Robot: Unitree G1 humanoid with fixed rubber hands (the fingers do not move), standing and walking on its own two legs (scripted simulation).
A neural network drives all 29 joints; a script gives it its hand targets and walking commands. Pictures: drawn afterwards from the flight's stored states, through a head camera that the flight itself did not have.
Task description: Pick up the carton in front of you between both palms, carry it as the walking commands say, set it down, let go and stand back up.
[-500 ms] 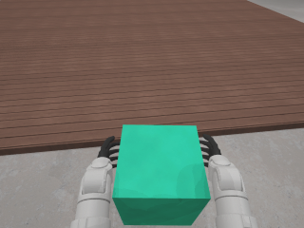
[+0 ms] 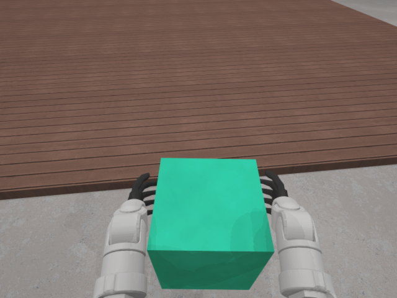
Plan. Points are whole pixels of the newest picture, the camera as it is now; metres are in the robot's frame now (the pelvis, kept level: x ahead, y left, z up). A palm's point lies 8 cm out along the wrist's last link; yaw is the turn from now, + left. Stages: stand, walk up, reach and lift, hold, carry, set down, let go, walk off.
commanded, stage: hold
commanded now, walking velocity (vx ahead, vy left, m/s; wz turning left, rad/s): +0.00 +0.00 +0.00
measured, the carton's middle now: (206, 226) +0.29 +0.00 -0.03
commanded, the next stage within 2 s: carry in 0.20 s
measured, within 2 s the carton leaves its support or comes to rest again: neither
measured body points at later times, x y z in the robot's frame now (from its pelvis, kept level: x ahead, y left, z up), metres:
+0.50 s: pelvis +0.07 +0.00 -0.02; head +0.03 -0.01 +0.43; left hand +0.36 +0.15 +0.06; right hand +0.37 -0.16 +0.06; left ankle +0.02 +0.12 -0.74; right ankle +0.03 -0.12 -0.74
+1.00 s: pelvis +0.32 -0.03 +0.00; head +0.33 -0.03 +0.45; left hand +0.59 +0.14 +0.08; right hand +0.62 -0.16 +0.08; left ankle +0.23 +0.09 -0.66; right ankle +0.31 -0.09 -0.74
